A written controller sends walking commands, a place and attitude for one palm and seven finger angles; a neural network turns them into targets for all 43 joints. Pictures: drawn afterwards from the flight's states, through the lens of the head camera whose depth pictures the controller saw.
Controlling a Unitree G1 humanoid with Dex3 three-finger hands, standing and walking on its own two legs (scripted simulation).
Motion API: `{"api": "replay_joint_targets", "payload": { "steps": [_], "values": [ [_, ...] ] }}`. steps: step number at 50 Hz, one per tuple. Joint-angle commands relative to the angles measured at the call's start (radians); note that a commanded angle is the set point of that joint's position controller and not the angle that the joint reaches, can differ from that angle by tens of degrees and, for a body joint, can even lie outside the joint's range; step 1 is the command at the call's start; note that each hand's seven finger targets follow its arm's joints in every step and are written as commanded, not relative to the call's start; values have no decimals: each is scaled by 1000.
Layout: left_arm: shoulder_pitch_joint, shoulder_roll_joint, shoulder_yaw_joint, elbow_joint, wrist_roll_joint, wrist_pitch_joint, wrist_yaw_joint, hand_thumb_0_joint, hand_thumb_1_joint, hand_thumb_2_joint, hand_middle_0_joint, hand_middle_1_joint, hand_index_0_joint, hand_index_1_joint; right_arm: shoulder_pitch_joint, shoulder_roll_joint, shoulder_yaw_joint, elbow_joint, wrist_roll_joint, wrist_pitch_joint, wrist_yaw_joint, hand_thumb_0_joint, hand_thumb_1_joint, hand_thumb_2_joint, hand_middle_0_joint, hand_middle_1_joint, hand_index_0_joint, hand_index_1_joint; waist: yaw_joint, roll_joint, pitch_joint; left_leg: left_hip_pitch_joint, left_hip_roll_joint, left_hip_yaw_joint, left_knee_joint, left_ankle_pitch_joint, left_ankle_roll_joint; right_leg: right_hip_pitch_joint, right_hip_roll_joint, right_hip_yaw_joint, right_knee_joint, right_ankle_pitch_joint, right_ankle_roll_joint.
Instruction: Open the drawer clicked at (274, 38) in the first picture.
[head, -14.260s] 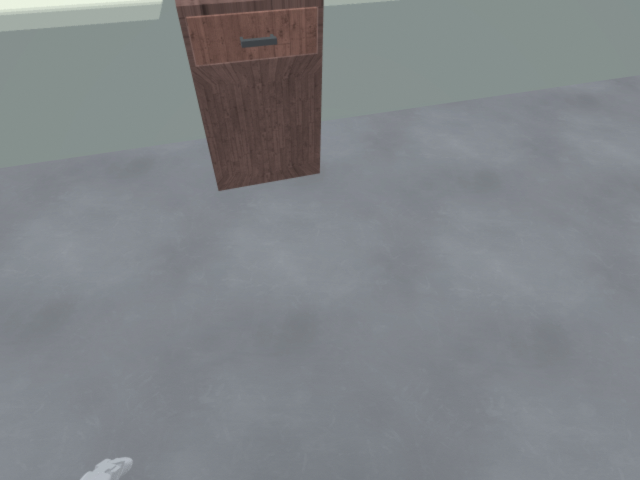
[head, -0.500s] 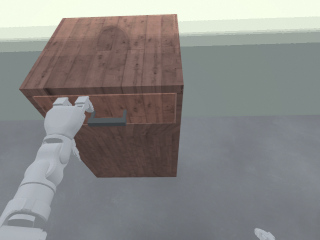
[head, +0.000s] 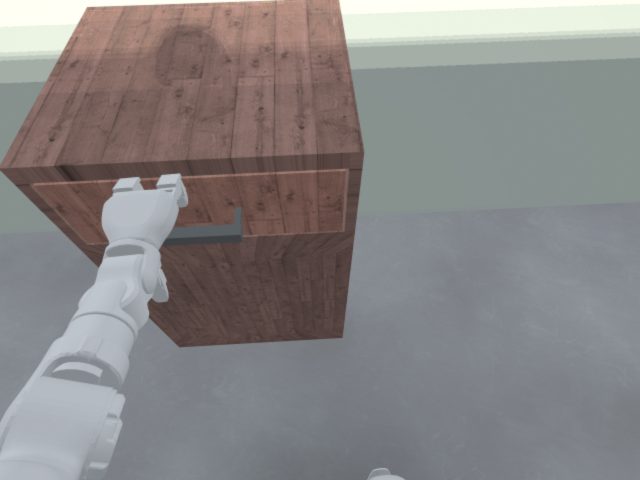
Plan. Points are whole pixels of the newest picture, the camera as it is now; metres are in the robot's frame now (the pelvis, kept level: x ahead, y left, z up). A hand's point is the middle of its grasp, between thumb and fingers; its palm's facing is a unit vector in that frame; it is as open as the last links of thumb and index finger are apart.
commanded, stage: move the hooked fingers above the handle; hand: left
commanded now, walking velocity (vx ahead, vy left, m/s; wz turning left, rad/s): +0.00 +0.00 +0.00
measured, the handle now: (203, 224) +0.50 +0.20 -0.05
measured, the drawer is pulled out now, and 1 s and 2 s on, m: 0.00 0.00 0.00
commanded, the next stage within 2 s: none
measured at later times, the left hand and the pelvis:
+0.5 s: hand (154, 235) +0.44 +0.24 +0.01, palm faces -0.10 +0.01 -1.00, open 13.7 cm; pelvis -0.01 -0.01 +0.00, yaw -1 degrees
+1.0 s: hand (191, 225) +0.46 +0.19 +0.01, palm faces +0.00 +0.03 -1.00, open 13.3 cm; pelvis -0.01 -0.01 -0.01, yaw -1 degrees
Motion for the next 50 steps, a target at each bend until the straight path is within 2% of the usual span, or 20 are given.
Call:
{"api": "replay_joint_targets", "payload": {
  "steps": [1, 4, 7, 11, 13, 15, 18, 19, 24, 27, 29, 33, 35, 37, 39, 41, 42, 43, 46, 50],
  "values": [
    [-435, 109, -12, -254, -11, -76, 9, 0, -500, 300, -300, -1200, -300, -1200, 92, -147, -63, -76, -6, -30, -13, 0, -900, -900, 200, 300, 200, 300, -41, -14, -424, 283, 47, -18, -36, 558, -19, 193, -4, -49, -41, 333, -34],
    [-479, 180, 51, -247, 14, -129, 48, 0, -500, 300, -300, -1200, -300, -1200, 103, -147, -62, -50, -15, -30, -16, 0, -900, -900, 200, 300, 200, 300, -44, 12, -390, 261, 51, -33, -11, 560, -28, 121, -1, -56, -14, 301, -40],
    [-502, 276, 144, -208, 48, -125, 129, 0, -500, 300, -300, -1200, -300, -1200, 99, -151, -51, -30, -32, -29, -5, 0, -900, -900, 200, 300, 200, 300, -19, 62, -395, 183, 41, -32, 15, 552, -38, 93, 0, -64, 34, 295, -52],
    [-456, 271, 151, -115, 63, -19, 205, 0, -500, 300, -300, -1200, -300, -1200, 87, -153, -44, -38, -37, -19, 21, 0, -900, -900, 200, 300, 200, 300, 3, 103, -422, 150, 35, -11, 24, 548, -52, 98, 8, -75, 55, 303, -55],
    [-443, 313, 172, -92, 55, 37, 202, 0, -500, 300, -300, -1200, -300, -1200, 90, -161, -42, -51, -29, -6, 24, 0, -900, -900, 200, 300, 200, 300, 8, 44, -467, 126, 26, 3, 13, 524, -40, 181, 9, -68, 44, 341, -48],
    [-485, 323, 152, -76, 51, 83, 195, 0, -500, 300, -300, -1200, -300, -1200, 77, -160, -37, -58, -21, 6, 14, 0, -900, -900, 200, 300, 200, 300, -12, -19, -461, 84, 20, 20, -8, 448, -21, 245, 4, -54, 18, 353, -38],
    [-462, 359, 163, -64, 12, 108, 151, 0, -500, 300, -300, -1200, -300, -1200, 66, -161, -26, -70, -7, 17, -4, 0, -900, -900, 200, 300, 200, 300, 0, -53, -469, 62, 13, 31, -44, 384, -8, 337, -8, -35, -15, 355, -29],
    [-461, 353, 151, -52, 1, 107, 126, 0, -500, 300, -300, -1200, -300, -1200, 64, -163, -26, -72, -2, 16, -13, 0, -900, -900, 200, 300, 200, 300, -14, -85, -437, 54, 16, 33, -51, 360, -2, 345, -11, -29, -31, 350, -25],
    [-452, 193, -2, -53, -12, 8, -7, 0, -500, 300, -300, -1200, -300, -1200, 87, -160, -34, -83, 14, -22, -47, 0, -900, -900, 200, 300, 200, 300, -74, -94, -322, 100, 28, 26, -71, 267, 10, 261, -15, -25, -92, 253, -20],
    [-516, 73, -102, -122, -20, -90, -49, 0, -500, 300, -300, -1200, -300, -1200, 97, -146, -37, -77, 8, -46, -53, 0, -900, -900, 200, 300, 200, 300, -107, -26, -279, 146, 32, 4, -50, 250, 6, 142, -16, -33, -86, 178, -30],
    [-523, 98, -70, -139, -16, -142, -44, 0, -500, 300, -300, -1200, -300, -1200, 114, -147, -44, -56, 1, -57, -50, 0, -900, -900, 200, 300, 200, 300, -100, 10, -287, 161, 35, -13, -23, 249, 0, 75, -14, -37, -61, 146, -36],
    [-600, 270, 86, -213, 24, -188, 62, 0, -500, 300, -300, -1200, -300, -1200, 122, -150, -43, -48, -19, -60, -34, 0, -900, -900, 200, 300, 200, 300, -52, 104, -416, 146, 29, -32, 24, 337, -18, 53, -7, -49, 23, 183, -49],
    [-599, 309, 139, -185, 49, -162, 139, 0, -500, 300, -300, -1200, -300, -1200, 113, -149, -40, -36, -29, -57, -20, 0, -900, -900, 200, 300, 200, 300, -36, 126, -441, 124, 27, -34, 52, 393, -32, 26, -2, -62, 63, 206, -53],
    [-578, 390, 219, -153, 53, -103, 203, 0, -500, 300, -300, -1200, -300, -1200, 95, -160, -34, -34, -39, -47, -7, 0, -900, -900, 200, 300, 200, 300, -12, 94, -481, 77, 19, -21, 66, 413, -31, 73, 1, -65, 87, 243, -51],
    [-548, 378, 197, -91, 51, -19, 234, 0, -500, 300, -300, -1200, -300, -1200, 84, -158, -29, -45, -33, -33, 0, 0, -900, -900, 200, 300, 200, 300, -17, 55, -468, 30, 10, 5, 54, 400, -23, 137, 2, -58, 71, 287, -42],
    [-562, 429, 213, -105, 52, 43, 243, 0, -500, 300, -300, -1200, -300, -1200, 76, -165, -25, -55, -27, -17, 0, 0, -900, -900, 200, 300, 200, 300, -8, 22, -506, 20, 3, 22, 34, 396, -17, 226, -2, -47, 51, 332, -33],
    [-565, 450, 223, -98, 46, 70, 240, 0, -500, 300, -300, -1200, -300, -1200, 60, -168, -19, -56, -26, -5, -5, 0, -900, -900, 200, 300, 200, 300, -2, 11, -536, 20, 2, 21, 27, 409, -17, 263, -4, -45, 54, 356, -32],
    [-594, 441, 199, -102, 45, 94, 233, 0, -500, 300, -300, -1200, -300, -1200, 65, -165, -20, -56, -19, 4, -8, 0, -900, -900, 200, 300, 200, 300, -18, 16, -542, 39, 5, 24, 15, 407, -15, 273, -5, -44, 39, 361, -27],
    [-546, 438, 180, -43, 2, 147, 180, 0, -500, 300, -300, -1200, -300, -1200, 45, -160, -9, -58, -1, 18, -25, 0, -900, -900, 200, 300, 200, 300, -19, -66, -482, 11, 5, 43, -34, 326, -4, 364, -15, -24, -24, 337, -12],
    [-485, 430, 156, -1, -35, 118, 71, 0, -500, 300, -300, -1200, -300, -1200, 46, -162, 2, -71, 17, 19, -54, 0, -900, -900, 200, 300, 200, 300, -22, -129, -398, -10, 9, 47, -82, 255, 7, 415, -27, -6, -76, 307, -3]
  ]
}}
